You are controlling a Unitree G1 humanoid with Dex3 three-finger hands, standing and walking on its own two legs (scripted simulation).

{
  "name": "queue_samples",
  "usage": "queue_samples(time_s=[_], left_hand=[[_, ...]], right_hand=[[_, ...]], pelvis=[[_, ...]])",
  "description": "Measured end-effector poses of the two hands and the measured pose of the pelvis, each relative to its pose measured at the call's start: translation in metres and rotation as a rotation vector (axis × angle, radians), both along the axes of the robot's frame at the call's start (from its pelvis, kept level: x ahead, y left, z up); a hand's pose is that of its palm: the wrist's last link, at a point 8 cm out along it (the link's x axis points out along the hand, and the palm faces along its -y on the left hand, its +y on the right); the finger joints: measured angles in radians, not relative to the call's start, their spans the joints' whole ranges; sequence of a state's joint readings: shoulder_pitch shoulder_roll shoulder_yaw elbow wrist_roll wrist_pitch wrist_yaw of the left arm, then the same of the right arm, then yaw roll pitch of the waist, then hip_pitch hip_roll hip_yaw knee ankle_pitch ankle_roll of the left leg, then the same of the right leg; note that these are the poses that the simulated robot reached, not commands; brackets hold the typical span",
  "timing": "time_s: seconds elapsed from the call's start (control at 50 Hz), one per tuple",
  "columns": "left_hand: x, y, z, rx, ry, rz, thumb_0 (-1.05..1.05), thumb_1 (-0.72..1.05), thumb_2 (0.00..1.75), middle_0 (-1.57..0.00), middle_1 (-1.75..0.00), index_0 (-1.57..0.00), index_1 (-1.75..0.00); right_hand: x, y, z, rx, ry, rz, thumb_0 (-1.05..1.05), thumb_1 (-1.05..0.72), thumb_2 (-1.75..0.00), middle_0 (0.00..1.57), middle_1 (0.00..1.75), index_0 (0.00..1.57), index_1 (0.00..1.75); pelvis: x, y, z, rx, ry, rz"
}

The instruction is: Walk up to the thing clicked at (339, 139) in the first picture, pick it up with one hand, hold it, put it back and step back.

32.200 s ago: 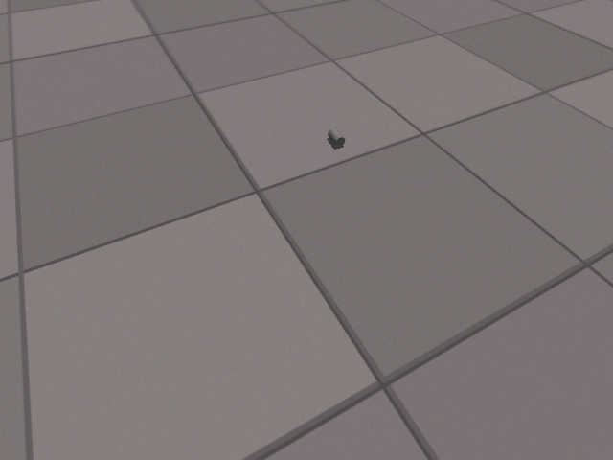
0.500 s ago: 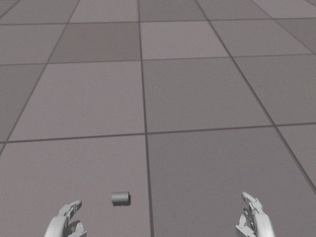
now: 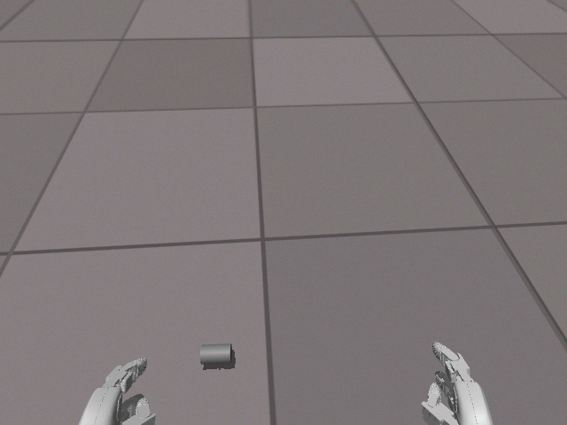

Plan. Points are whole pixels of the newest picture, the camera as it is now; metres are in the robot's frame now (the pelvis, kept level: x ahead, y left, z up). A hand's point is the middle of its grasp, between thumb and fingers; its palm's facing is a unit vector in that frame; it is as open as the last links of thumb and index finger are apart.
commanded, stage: home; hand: left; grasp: from above
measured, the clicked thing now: (216, 353) +0.47 +0.20 -0.68
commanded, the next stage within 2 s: stand in 0.68 s
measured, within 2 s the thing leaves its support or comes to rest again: neither
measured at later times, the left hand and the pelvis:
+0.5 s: hand (151, 420) +0.16 +0.18 -0.05, palm faces +0.05 -0.98 -0.20, open 7.4 cm; pelvis +0.00 +0.00 +0.00, yaw +0 degrees
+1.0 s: hand out of the picture +0.13 +0.23 -0.10, palm faces +0.02 -0.94 -0.34, open 7.4 cm; pelvis -0.01 +0.00 +0.02, yaw +0 degrees
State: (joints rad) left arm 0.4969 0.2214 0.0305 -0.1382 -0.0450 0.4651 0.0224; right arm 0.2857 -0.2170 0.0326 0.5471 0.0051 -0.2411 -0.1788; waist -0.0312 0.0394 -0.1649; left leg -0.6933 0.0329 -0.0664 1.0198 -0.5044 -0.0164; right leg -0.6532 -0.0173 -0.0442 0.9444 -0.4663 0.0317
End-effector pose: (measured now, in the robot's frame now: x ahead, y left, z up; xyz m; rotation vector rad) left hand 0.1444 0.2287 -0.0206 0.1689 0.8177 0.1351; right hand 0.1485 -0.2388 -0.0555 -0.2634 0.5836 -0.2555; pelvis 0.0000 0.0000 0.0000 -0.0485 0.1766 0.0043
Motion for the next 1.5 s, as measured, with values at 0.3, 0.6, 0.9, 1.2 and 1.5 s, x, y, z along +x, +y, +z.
queue_samples(time_s=[0.3, 0.6, 0.9, 1.2, 1.5], left_hand=[[0.003, 0.002, 0.0, 0.001, 0.008, 0.0, 0.01, 0.91, 0.9, -0.2, -0.3, -0.2, -0.3], [0.003, 0.0, 0.0, 0.002, 0.004, -0.004, 0.01, 0.91, 0.9, -0.2, -0.3, -0.2, -0.3], [0.001, 0.022, -0.029, 0.119, 0.022, -0.036, 0.01, 0.9, 0.9, -0.21, -0.3, -0.2, -0.3], [-0.08, 0.056, -0.055, 0.118, 0.331, 0.085, 0.01, 0.91, 0.9, -0.2, -0.3, -0.2, -0.3], [-0.114, 0.053, -0.048, 0.096, 0.435, 0.119, 0.01, 0.9, 0.9, -0.2, -0.3, -0.2, -0.3]], right_hand=[[0.001, 0.002, -0.002, 0.007, 0.013, 0.001, 0.02, -0.91, -0.9, 0.2, 0.3, 0.21, 0.3], [0.002, -0.002, 0.0, 0.004, 0.001, -0.003, 0.02, -0.91, -0.9, 0.2, 0.3, 0.21, 0.3], [-0.013, -0.013, -0.023, -0.04, 0.322, 0.154, 0.01, -0.91, -0.9, 0.2, 0.3, 0.21, 0.3], [-0.067, -0.035, -0.017, 0.01, 0.553, 0.012, 0.01, -0.91, -0.9, 0.2, 0.3, 0.21, 0.3], [-0.082, -0.026, -0.01, 0.055, 0.613, -0.01, 0.01, -0.91, -0.9, 0.2, 0.3, 0.21, 0.3]], pelvis=[[0.003, 0.001, 0.0, 0.0, 0.006, -0.002], [0.002, -0.001, 0.0, 0.001, 0.003, -0.002], [-0.008, -0.002, 0.013, 0.039, -0.103, -0.004], [0.0, 0.005, 0.041, 0.043, -0.19, -0.001], [-0.005, 0.004, 0.06, 0.046, -0.243, 0.01]])
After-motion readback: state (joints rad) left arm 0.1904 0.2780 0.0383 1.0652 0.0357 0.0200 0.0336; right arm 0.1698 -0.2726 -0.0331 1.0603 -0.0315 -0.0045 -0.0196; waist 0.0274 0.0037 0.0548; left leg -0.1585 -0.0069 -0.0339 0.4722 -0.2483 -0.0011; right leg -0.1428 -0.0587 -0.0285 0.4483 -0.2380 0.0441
